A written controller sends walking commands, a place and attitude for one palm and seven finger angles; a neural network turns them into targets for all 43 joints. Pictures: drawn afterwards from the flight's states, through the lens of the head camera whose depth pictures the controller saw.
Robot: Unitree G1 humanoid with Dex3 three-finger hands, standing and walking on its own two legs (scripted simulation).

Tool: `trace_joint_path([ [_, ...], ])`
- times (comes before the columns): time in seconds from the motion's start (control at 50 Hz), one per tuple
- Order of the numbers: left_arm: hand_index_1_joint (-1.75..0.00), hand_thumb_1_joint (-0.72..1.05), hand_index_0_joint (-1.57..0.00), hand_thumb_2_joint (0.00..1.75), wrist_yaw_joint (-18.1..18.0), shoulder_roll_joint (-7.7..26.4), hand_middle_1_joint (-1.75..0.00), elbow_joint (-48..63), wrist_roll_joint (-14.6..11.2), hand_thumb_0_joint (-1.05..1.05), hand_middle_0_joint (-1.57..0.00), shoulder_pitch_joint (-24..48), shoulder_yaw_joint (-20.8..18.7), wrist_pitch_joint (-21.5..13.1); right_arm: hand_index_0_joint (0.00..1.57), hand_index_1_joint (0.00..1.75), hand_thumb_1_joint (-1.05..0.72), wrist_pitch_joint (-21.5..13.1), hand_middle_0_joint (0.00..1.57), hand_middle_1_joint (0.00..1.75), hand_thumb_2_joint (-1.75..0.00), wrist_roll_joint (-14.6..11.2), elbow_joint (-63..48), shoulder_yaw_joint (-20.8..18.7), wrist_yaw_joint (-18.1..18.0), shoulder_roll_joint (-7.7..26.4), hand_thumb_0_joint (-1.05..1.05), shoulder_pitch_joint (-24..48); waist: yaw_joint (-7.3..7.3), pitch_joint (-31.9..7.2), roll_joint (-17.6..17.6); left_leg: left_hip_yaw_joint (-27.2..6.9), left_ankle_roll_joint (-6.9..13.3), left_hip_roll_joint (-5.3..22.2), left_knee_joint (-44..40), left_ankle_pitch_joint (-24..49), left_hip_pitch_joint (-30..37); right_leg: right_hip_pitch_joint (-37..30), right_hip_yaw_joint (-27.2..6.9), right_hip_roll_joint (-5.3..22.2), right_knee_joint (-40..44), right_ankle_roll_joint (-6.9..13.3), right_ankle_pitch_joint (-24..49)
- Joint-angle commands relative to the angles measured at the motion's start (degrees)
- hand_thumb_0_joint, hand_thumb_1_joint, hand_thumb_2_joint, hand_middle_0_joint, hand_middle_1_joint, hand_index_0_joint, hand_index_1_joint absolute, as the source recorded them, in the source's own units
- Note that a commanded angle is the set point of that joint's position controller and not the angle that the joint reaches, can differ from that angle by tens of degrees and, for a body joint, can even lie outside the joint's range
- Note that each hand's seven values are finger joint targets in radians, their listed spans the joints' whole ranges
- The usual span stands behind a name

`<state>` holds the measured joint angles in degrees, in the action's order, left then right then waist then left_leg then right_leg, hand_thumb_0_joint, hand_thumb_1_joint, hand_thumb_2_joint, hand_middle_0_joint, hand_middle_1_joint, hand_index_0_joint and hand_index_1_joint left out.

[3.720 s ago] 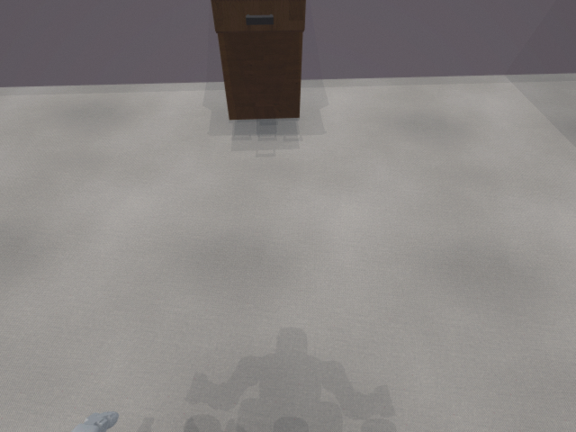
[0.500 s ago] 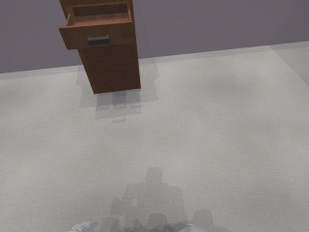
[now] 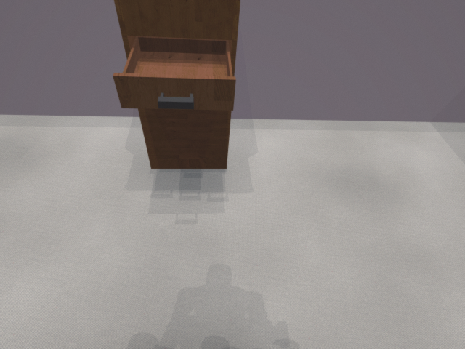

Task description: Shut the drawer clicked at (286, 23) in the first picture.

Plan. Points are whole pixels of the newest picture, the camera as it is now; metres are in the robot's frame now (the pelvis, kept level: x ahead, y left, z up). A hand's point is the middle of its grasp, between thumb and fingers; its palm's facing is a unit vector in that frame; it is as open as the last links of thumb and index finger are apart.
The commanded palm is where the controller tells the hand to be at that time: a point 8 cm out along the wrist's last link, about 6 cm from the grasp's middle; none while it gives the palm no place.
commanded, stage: walk to a spot facing it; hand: left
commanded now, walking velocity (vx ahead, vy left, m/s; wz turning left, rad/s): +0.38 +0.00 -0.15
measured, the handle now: (176, 99) +0.84 +0.24 -0.08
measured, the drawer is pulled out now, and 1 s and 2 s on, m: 0.28 0.28 0.28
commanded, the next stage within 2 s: turn to face it in 0.32 s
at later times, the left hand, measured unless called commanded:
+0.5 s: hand (187, 279) +0.28 +0.11 -0.15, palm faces +0.05 -0.97 -0.23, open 7.2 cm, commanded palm none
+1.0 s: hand (175, 289) +0.26 +0.14 -0.17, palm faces +0.16 -0.97 -0.17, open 7.4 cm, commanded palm none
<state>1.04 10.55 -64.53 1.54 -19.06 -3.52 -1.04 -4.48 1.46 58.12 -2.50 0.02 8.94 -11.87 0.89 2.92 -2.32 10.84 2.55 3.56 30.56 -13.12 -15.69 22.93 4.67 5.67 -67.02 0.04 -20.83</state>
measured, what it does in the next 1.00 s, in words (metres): walks ahead: right foot, then left foot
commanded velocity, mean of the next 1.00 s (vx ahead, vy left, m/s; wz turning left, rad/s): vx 0.20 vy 0.01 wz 0.13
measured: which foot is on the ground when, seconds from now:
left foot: down 0.00-0.34, up 0.36-0.72, down 0.74-1.00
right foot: up 0.00-0.30, down 0.32-0.76, up 0.78-1.00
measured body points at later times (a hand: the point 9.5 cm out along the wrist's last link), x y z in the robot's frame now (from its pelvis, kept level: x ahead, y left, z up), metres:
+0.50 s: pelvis +0.19 -0.07 +0.00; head +0.20 -0.09 +0.45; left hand +0.28 +0.16 -0.13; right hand +0.15 -0.29 -0.17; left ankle +0.16 +0.07 -0.65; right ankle +0.23 -0.16 -0.73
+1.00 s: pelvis +0.28 -0.04 +0.01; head +0.29 -0.03 +0.46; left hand +0.26 +0.19 -0.15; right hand +0.37 -0.26 -0.14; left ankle +0.31 +0.06 -0.73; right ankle +0.28 -0.17 -0.69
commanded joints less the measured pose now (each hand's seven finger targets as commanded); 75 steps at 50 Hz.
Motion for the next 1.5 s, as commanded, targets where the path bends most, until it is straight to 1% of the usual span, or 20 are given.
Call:
trace_joint_path([
  [0.0,-0.3,0.9,-0.2,0.9,0.1,1.1,-0.3,4.3,0.2,0.0,-0.2,-0.1,-0.1,-0.4,0.2,0.3,-0.9,-0.8,0.2,0.3,-0.9,-0.4,0.9,-1.2,-1.2,7.0,0.0,-8.0,-0.64,-1.1,8.4,-11.9,5.1,14.5,-20.8,3.6,6.9,9.5,-2.4,3.5,2.5,-1.1,5.7],
  [0.18,-0.3,0.9,-0.2,0.9,0.5,0.5,-0.3,9.0,0.1,0.0,-0.2,11.9,-0.2,-0.3,0.2,0.3,-0.9,0.0,0.2,0.3,-0.9,0.1,4.6,-1.9,-0.8,7.3,0.0,-13.1,-2.9,3.6,7.9,-7.2,5.9,14.5,-20.5,5.0,9.8,7.3,1.2,1.7,26.8,-1.1,9.4],
  [0.26,-0.3,0.9,-0.2,0.9,0.3,2.4,-0.3,7.2,0.3,0.0,-0.2,6.1,-0.7,-1.3,0.2,0.3,-0.9,0.8,0.2,0.3,-0.9,0.2,5.3,-1.7,-0.8,7.2,0.0,-12.5,0.36,0.7,5.6,-4.6,3.2,12.2,-8.5,10.1,7.7,-8.2,4.7,-2.7,36.8,0.7,10.9],
  [0.28,-0.3,0.9,-0.2,0.9,0.0,4.8,-0.3,4.8,0.5,0.0,-0.2,-1.1,-1.3,-2.0,0.2,0.3,-0.9,0.6,0.2,0.3,-0.9,-0.2,5.4,-1.5,-0.7,6.3,0.0,-12.1,3.78,-2.9,1.6,-2.0,1.3,9.2,2.1,11.9,3.2,-19.3,2.6,-1.8,39.1,1.8,11.7],
  [0.3,-0.3,0.9,-0.2,0.9,-0.7,10.6,-0.3,2.5,0.8,0.0,-0.2,-9.2,-2.6,-2.8,0.2,0.3,-0.9,0.3,0.2,0.3,-0.9,-0.9,4.5,-0.9,-0.2,3.5,0.0,-13.1,6.47,-9.0,-10.5,1.9,-1.1,3.6,19.6,-0.4,-8.5,-32.0,-12.7,11.1,42.8,5.7,12.9],
  [0.32,-0.3,0.9,-0.2,0.9,-1.0,15.3,-0.3,1.7,-0.3,0.0,-0.2,-14.0,-3.1,-2.9,0.2,0.3,-0.9,0.4,0.2,0.3,-0.9,-1.0,2.2,-0.3,-0.2,3.0,0.0,-11.7,6.36,-11.7,-14.5,-2.3,-2.0,-1.4,34.8,-21.0,-18.2,-36.5,-28.2,21.0,49.3,10.7,20.0],
  [0.34,-0.3,0.9,-0.2,0.9,-1.3,14.8,-0.3,2.4,-0.6,0.0,-0.2,-10.4,-3.1,-2.9,0.2,0.3,-0.9,0.9,0.2,0.3,-0.9,-1.0,2.4,-0.8,-0.4,3.9,0.0,-10.6,5.7,-12.4,-12.1,-8.9,-1.6,1.0,42.1,-19.0,-19.0,-31.4,-28.4,21.9,51.4,11.6,14.1],
  [0.38,-0.3,0.9,-0.2,0.9,-1.9,8.5,-0.3,5.1,-0.5,0.0,-0.2,-0.2,-1.4,-2.7,0.2,0.3,-0.9,1.7,0.2,0.3,-0.9,-0.5,2.6,-1.2,-0.3,3.2,0.0,-7.4,1.97,-2.5,-2.9,-11.2,-1.5,5.1,43.3,-8.5,-19.3,-17.3,-17.7,18.5,54.2,8.9,7.2],
  [0.5,-0.3,0.9,-0.2,0.9,-2.5,3.6,-0.3,6.0,-0.1,0.0,-0.2,4.1,0.5,-3.2,0.2,0.3,-0.9,4.5,0.2,0.3,-0.9,-0.2,4.0,-0.3,-0.1,-0.4,0.0,-11.7,-3.29,-0.7,-3.5,-7.6,-4.3,4.2,26.6,-3.0,-9.9,-6.9,1.4,12.3,54.5,6.9,25.3],
  [0.68,-0.3,0.9,-0.2,0.9,-2.8,6.9,-0.3,4.5,-0.6,0.0,-0.2,2.5,0.0,-0.6,0.2,0.3,-0.9,4.1,0.2,0.3,-0.9,-0.4,0.4,0.5,0.1,2.8,0.0,-3.2,-1.33,-0.7,-4.2,-4.2,-4.3,1.2,0.4,3.6,1.6,-11.7,3.5,11.1,45.0,4.5,25.5],
  [0.72,-0.3,0.9,-0.2,0.9,-2.8,4.2,-0.3,4.9,-1.0,0.0,-0.2,0.2,0.4,0.1,0.2,0.3,-0.9,3.6,0.2,0.3,-0.9,-0.1,0.7,-0.3,-0.3,8.6,0.0,-6.0,-1.82,-3.9,9.9,-13.6,-0.9,9.2,-5.6,24.5,11.3,-5.6,6.8,4.6,35.2,-0.6,10.1],
  [0.76,-0.3,0.9,-0.2,0.9,-2.7,2.3,-0.3,6.1,-0.7,0.0,-0.2,0.4,1.3,0.7,0.2,0.3,-0.9,3.7,0.2,0.3,-0.9,0.1,1.1,-1.0,-1.1,12.4,0.0,-8.3,-3.07,-5.0,22.9,-26.8,7.4,17.9,-13.9,19.1,12.4,0.8,5.0,-1.5,19.3,-2.6,-17.0],
  [0.84,-0.3,0.9,-0.2,0.9,-1.3,2.5,-0.3,5.5,-0.1,0.0,-0.2,3.8,0.9,-0.1,0.2,0.3,-0.9,2.8,0.2,0.3,-0.9,-0.2,0.1,-0.7,-1.6,9.7,0.0,-4.4,-2.36,-4.3,10.7,-22.6,7.8,13.8,-16.0,3.6,9.3,5.6,-1.4,0.2,8.6,-1.2,-8.3],
  [1.04,-0.3,0.9,-0.2,0.9,-1.0,0.4,-0.3,4.1,0.2,0.0,-0.2,-2.4,1.3,-0.3,0.2,0.3,-0.9,3.2,0.2,0.3,-0.9,-0.3,0.8,-1.7,-0.9,9.1,0.0,-3.2,0.88,0.2,7.5,-19.2,5.3,8.2,-15.9,-18.6,-4.1,-12.5,2.9,-3.1,35.1,-1.3,1.3],
  [1.08,-0.3,0.9,-0.2,0.9,-1.6,4.4,-0.3,2.7,0.7,0.0,-0.2,-7.9,0.3,-1.1,0.2,0.3,-0.9,3.1,0.2,0.3,-0.9,-0.9,0.2,-1.3,-0.5,5.6,0.0,-1.8,3.79,2.0,-3.5,-12.4,1.1,0.9,-1.2,-19.8,-14.4,-21.3,-7.4,4.1,48.2,0.6,-6.3],
  [1.1,-0.3,0.9,-0.2,0.9,-2.0,9.3,-0.3,2.6,0.8,0.0,-0.2,-10.3,-0.8,-1.1,0.2,0.3,-0.9,3.2,0.2,0.3,-0.9,-0.9,-2.0,-0.7,0.1,3.0,0.0,-0.4,4.8,4.5,-14.8,-5.5,-1.3,-4.3,11.6,-18.0,-22.7,-22.0,-25.3,16.2,59.1,6.1,-20.0],
  [1.12,-0.3,0.9,-0.2,0.9,-2.4,11.2,-0.3,3.0,0.0,0.0,-0.2,-11.6,-1.4,-1.3,0.2,0.3,-0.9,3.5,0.2,0.3,-0.9,-0.1,-3.4,-1.4,0.4,6.0,0.0,3.0,5.92,6.1,-14.3,-8.8,-1.4,-1.5,21.2,-16.7,-24.3,-16.7,-33.2,20.9,64.4,9.6,-27.0],
  [1.24,-0.3,0.9,-0.2,0.9,-2.3,4.3,-0.3,3.8,-0.2,0.0,-0.2,-5.7,0.3,-3.3,0.2,0.3,-0.9,3.6,0.2,0.3,-0.9,0.1,-0.1,-1.4,1.5,3.2,0.0,-2.1,-0.01,4.8,-5.4,-8.2,-3.3,2.3,26.0,0.4,-19.5,-14.3,-8.4,11.6,59.3,5.8,3.7],
  [1.42,-0.3,0.9,-0.2,0.9,-2.3,6.1,-0.3,0.9,0.1,0.0,-0.2,-9.3,-0.2,-3.1,0.2,0.3,-0.9,2.6,0.2,0.3,-0.9,-0.4,-3.3,-0.5,2.2,2.0,0.0,5.6,2.32,3.6,-7.3,-4.0,-2.3,0.8,7.2,0.1,-11.0,-17.4,-3.6,11.5,54.4,6.6,17.0],
  [1.48,-0.3,0.9,-0.2,0.9,-2.3,6.1,-0.3,0.9,-0.2,0.0,-0.2,-7.0,-0.6,-2.4,0.2,0.3,-0.9,1.6,0.2,0.3,-0.9,-0.1,-0.7,-0.7,1.3,4.2,0.0,-2.0,-1.68,0.0,-4.7,-1.7,-1.6,-1.6,-3.4,2.7,4.5,-14.1,-0.3,8.3,43.5,4.4,20.8],
])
